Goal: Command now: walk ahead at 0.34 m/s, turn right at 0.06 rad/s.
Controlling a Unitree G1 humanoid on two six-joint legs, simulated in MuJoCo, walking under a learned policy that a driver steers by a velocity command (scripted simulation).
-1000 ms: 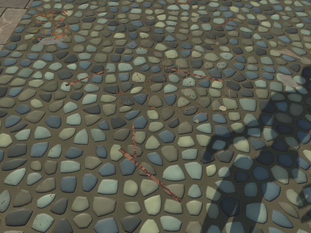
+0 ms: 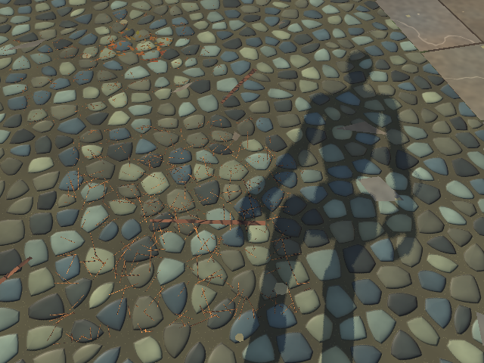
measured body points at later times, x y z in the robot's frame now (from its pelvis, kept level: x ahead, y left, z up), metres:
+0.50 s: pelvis +0.12 -0.04 -0.01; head +0.14 -0.05 +0.44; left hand +0.19 +0.20 -0.14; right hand +0.17 -0.28 -0.16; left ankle +0.09 +0.09 -0.72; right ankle +0.19 -0.11 -0.74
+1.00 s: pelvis +0.22 -0.01 +0.00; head +0.24 +0.02 +0.45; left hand +0.35 +0.28 -0.11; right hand +0.21 -0.28 -0.12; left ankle +0.09 +0.06 -0.74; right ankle +0.35 -0.12 -0.70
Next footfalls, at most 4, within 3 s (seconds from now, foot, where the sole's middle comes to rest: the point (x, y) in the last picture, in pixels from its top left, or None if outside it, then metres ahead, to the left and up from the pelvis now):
0.24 right None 0.23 -0.11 -0.78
0.66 left None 0.13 0.06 -0.78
1.10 right None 0.44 -0.07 -0.78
1.60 left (173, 303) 0.66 0.21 -0.78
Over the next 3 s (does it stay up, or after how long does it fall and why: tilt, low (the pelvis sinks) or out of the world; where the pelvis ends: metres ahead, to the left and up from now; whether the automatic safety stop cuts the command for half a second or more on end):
stays up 1.02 0.25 0.00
